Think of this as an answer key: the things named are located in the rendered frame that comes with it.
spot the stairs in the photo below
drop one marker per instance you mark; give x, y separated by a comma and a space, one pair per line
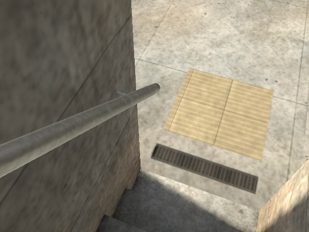
159, 204

